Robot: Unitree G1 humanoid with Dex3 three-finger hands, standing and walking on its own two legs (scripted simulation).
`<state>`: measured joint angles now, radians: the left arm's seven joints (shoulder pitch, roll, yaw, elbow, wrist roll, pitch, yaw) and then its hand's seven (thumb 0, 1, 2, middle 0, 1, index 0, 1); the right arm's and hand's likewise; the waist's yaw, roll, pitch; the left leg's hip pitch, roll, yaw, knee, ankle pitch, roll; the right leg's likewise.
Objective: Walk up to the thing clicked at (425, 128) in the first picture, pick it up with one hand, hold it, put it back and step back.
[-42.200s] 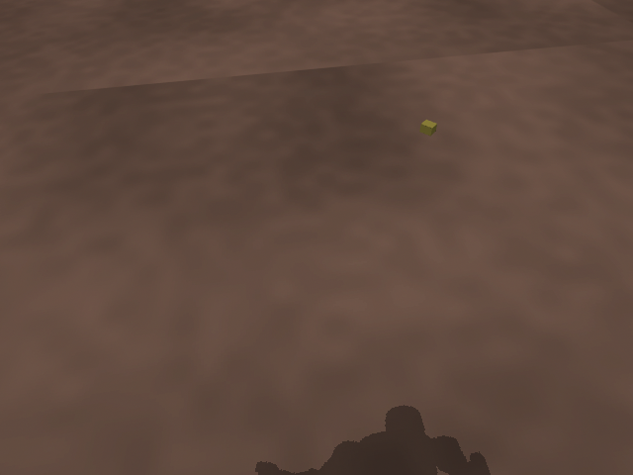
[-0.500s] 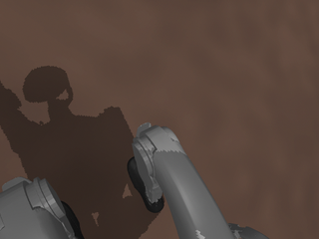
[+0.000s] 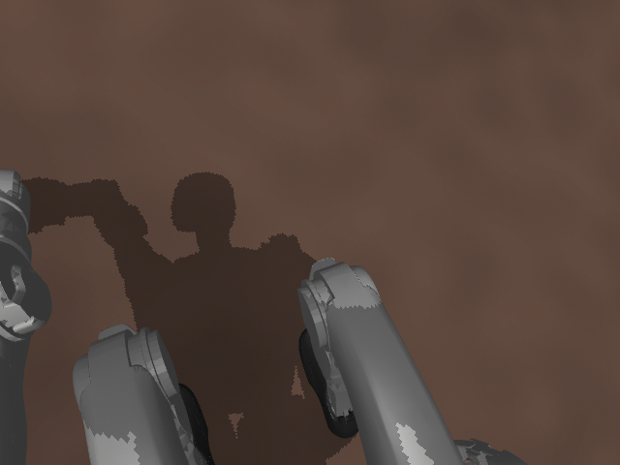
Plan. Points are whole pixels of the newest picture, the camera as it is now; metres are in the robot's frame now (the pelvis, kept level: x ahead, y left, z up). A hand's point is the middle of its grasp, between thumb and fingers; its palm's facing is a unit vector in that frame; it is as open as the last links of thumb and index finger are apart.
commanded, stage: lift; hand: left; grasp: from above
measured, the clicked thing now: out of the picture +0.50 +0.31 -0.15
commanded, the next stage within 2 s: hold in 1.24 s
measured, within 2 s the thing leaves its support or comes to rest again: neither
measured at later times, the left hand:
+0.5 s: hand out of the picture +0.41 +0.28 +0.09, palm faces -0.07 -0.43 -0.90, open 10.0 cm
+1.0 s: hand out of the picture +0.38 +0.25 +0.25, palm faces -0.10 -0.42 -0.90, open 10.0 cm
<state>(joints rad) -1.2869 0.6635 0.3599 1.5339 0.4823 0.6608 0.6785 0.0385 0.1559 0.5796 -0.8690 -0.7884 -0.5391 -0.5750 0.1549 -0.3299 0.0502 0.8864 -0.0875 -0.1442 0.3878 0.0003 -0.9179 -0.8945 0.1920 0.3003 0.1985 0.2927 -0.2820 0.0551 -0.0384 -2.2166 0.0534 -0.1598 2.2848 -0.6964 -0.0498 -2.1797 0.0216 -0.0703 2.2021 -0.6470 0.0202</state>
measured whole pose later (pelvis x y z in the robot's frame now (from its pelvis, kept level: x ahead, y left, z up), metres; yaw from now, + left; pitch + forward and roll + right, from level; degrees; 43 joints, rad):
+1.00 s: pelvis +0.04 -0.02 +0.29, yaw +5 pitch +20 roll +0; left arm -0.92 0.27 0.14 1.37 0.42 0.88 0.60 0.05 0.10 0.69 -0.71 -0.91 -0.47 -0.73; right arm 0.19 -0.30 -0.03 0.93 -0.01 -0.20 0.11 0.01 -0.90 -0.89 0.20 0.30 0.20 0.29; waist -0.12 0.06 -0.19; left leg -1.07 0.09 -0.03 1.22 -0.49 -0.07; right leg -1.08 0.02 -0.02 1.22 -0.48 -0.02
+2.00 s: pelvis +0.10 -0.01 +0.37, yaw +6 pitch +12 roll +1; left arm -0.82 0.15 0.11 1.20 0.36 0.99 0.66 0.11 0.24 0.43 -0.86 -0.71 -0.56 -0.53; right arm 0.17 -0.29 -0.05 0.87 -0.03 -0.08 0.17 0.01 -0.91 -0.89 0.19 0.30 0.20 0.29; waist -0.07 0.04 -0.14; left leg -0.62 0.06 0.01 0.81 -0.41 -0.06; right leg -0.64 0.00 0.00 0.84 -0.42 -0.01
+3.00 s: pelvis +0.10 -0.01 +0.38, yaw +7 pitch +8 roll +1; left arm -0.79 0.13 0.06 1.11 0.35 1.07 0.61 0.11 0.23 0.40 -0.97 -0.58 -0.62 -0.47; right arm 0.12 -0.28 -0.03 0.85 0.00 -0.07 0.16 0.01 -0.91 -0.90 0.19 0.30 0.20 0.29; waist -0.03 0.04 -0.12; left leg -0.47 0.05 0.01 0.68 -0.35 -0.05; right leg -0.49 -0.01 -0.01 0.72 -0.37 -0.01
